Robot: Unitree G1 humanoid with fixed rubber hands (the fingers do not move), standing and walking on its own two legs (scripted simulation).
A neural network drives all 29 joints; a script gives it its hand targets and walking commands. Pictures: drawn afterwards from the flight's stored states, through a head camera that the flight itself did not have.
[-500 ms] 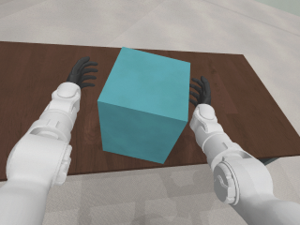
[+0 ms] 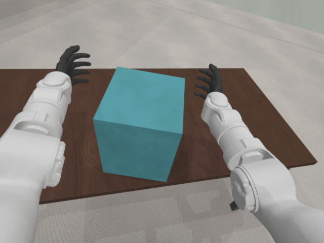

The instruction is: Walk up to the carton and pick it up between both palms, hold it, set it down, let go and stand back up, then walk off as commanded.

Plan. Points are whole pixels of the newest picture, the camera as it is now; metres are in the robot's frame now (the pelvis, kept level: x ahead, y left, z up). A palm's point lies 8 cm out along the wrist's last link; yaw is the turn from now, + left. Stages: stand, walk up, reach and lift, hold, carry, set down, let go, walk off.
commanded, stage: set down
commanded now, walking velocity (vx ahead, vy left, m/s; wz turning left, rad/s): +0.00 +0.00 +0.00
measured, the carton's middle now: (142, 126) +0.46 -0.04 +0.00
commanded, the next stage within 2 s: none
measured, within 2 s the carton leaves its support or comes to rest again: neither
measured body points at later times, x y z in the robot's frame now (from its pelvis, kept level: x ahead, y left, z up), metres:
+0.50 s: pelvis +0.00 -0.01 +0.01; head +0.02 +0.03 +0.45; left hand +0.47 +0.16 +0.12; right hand +0.37 -0.19 +0.10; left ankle +0.03 +0.10 -0.74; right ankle +0.01 -0.14 -0.74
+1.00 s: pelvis +0.00 +0.01 +0.00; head +0.00 +0.05 +0.45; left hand +0.41 +0.20 +0.09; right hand +0.32 -0.18 +0.09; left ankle +0.03 +0.10 -0.74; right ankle +0.01 -0.14 -0.74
